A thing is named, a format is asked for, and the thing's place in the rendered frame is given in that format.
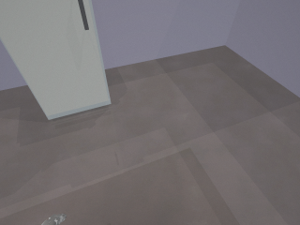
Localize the robot left hand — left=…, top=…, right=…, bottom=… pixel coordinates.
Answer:
left=41, top=214, right=67, bottom=225

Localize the handle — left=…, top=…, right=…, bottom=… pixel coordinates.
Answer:
left=78, top=0, right=89, bottom=30

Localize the fridge door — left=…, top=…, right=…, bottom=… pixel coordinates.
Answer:
left=0, top=0, right=109, bottom=116

